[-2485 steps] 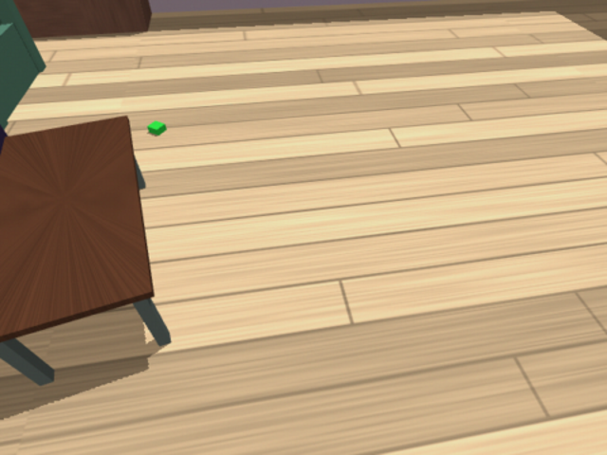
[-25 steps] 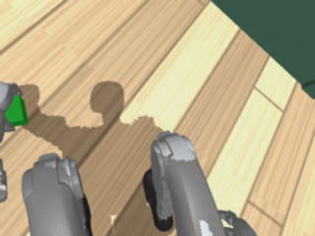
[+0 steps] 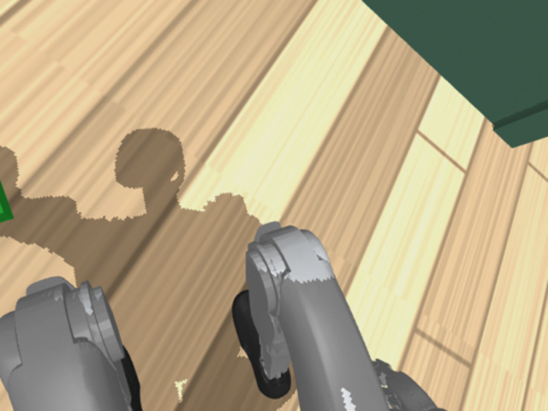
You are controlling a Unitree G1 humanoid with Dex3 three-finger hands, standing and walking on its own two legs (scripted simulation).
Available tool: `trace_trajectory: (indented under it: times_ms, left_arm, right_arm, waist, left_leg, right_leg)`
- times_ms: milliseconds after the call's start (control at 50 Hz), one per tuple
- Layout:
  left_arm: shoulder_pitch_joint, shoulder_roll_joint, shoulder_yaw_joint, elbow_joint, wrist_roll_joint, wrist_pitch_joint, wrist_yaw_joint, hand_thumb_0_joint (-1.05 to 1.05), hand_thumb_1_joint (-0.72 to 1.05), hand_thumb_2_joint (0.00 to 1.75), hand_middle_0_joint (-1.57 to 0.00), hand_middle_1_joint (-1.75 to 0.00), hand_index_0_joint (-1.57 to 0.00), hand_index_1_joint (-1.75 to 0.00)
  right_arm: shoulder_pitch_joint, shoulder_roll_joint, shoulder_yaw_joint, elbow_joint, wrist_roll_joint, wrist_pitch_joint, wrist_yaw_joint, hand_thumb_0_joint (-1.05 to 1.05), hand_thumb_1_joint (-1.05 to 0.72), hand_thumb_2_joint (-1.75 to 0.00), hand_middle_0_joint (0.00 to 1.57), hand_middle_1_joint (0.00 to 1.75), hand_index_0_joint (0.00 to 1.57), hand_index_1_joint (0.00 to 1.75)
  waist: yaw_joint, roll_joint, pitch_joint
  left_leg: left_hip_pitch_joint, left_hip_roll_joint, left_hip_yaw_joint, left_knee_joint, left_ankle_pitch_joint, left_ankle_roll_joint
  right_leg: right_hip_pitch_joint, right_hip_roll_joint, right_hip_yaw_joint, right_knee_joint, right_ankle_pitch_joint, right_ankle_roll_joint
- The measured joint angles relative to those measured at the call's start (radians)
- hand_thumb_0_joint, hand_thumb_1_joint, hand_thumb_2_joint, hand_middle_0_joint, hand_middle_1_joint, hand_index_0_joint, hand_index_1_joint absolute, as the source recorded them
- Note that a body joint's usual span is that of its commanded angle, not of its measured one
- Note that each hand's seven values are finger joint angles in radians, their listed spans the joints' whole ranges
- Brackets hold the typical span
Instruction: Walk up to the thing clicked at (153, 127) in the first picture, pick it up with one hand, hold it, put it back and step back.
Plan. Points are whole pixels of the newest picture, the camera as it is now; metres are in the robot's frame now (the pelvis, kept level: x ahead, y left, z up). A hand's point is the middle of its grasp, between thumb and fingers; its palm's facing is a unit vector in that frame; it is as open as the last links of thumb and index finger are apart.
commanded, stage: rest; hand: left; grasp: from above
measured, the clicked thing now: out of the picture +0.44 +0.30 -0.25
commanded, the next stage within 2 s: open in 1.08 s
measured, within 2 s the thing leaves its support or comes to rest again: rests again in 0.74 s
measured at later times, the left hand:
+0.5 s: hand out of the picture +0.44 +0.30 -0.23, palm faces -0.43 -0.14 -0.89, open 9.6 cm
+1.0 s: hand out of the picture +0.44 +0.30 -0.24, palm faces -0.44 -0.13 -0.89, open 9.6 cm
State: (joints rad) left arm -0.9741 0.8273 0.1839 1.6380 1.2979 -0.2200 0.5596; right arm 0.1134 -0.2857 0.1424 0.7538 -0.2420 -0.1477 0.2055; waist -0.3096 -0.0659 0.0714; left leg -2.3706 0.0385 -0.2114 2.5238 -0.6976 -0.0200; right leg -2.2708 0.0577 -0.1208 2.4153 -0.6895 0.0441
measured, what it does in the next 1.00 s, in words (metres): stands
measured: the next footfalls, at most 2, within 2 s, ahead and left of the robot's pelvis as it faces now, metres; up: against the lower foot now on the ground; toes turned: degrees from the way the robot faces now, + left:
none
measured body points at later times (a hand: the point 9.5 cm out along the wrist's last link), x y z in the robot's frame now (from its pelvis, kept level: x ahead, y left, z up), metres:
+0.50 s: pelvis +0.00 +0.01 -0.01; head +0.25 +0.11 +0.35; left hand +0.45 +0.31 -0.18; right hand +0.04 -0.26 -0.08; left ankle +0.07 +0.13 -0.27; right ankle +0.10 -0.12 -0.27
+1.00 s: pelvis +0.00 +0.01 -0.01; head +0.26 +0.12 +0.34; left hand +0.46 +0.31 -0.19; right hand +0.04 -0.25 -0.07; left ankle +0.07 +0.13 -0.27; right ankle +0.10 -0.12 -0.27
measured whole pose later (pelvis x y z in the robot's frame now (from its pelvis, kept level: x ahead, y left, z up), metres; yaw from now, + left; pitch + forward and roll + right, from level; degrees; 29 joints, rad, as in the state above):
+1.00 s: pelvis +0.00 +0.01 -0.01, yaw -3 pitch +26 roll -13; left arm -1.01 0.95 0.14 1.77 1.30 -0.22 0.66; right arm 0.09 -0.33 0.25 0.73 -0.29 -0.27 0.29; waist -0.36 -0.13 0.15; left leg -2.35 0.04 -0.27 2.58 -0.71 -0.01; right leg -2.23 0.08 -0.16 2.42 -0.68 0.06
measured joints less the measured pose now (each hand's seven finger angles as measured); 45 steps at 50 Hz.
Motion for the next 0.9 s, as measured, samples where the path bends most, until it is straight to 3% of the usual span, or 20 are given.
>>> trace_trajectory:
  times_ms: [120, 380, 740, 900]
  left_arm:
    - [0.0, 0.025, -0.026, 0.022, 0.011, -0.007, 0.02, 0.01, 0.06, 0.36, -0.85, -0.24, -0.84, -0.27]
    - [-0.012, 0.056, -0.025, 0.082, 0.018, -0.005, 0.073, 0.0, 0.06, 0.36, -0.85, -0.24, -0.84, -0.27]
    - [-0.028, 0.102, -0.02, 0.122, 0.003, 0.005, 0.09, 0.0, 0.06, 0.36, -0.85, -0.25, -0.83, -0.28]
    - [-0.033, 0.114, -0.038, 0.127, 0.001, -0.005, 0.093, 0.01, 0.06, 0.37, -0.85, -0.25, -0.83, -0.28]
  right_arm:
    - [0.003, -0.013, 0.01, 0.004, -0.013, -0.012, 0.011, 0.0, -0.9, -0.9, 0.21, 0.3, 0.2, 0.29]
    - [-0.007, -0.024, 0.041, -0.001, -0.034, -0.054, 0.039, 0.0, -0.9, -0.9, 0.21, 0.3, 0.2, 0.29]
    - [-0.017, -0.034, 0.086, -0.015, -0.05, -0.098, 0.075, 0.0, -0.91, -0.9, 0.21, 0.3, 0.2, 0.29]
    - [-0.021, -0.043, 0.1, -0.019, -0.049, -0.115, 0.08, 0.0, -0.91, -0.9, 0.2, 0.3, 0.2, 0.29]
  waist:
    - [-0.006, -0.015, 0.008]
    - [-0.027, -0.032, 0.021]
    - [-0.049, -0.05, 0.059]
    - [-0.053, -0.057, 0.073]
  left_leg:
    - [-0.004, -0.002, -0.011, 0.018, -0.001, 0.001]
    - [-0.001, -0.001, -0.03, 0.038, -0.005, 0.007]
    - [0.008, 0.0, -0.047, 0.05, -0.013, 0.009]
    - [0.013, 0.0, -0.054, 0.056, -0.014, 0.008]
  right_leg:
    - [0.002, 0.003, -0.008, 0.009, 0.002, 0.003]
    - [0.016, 0.011, -0.023, 0.009, 0.005, 0.012]
    - [0.03, 0.017, -0.034, 0.007, 0.005, 0.019]
    - [0.036, 0.019, -0.04, 0.007, 0.008, 0.019]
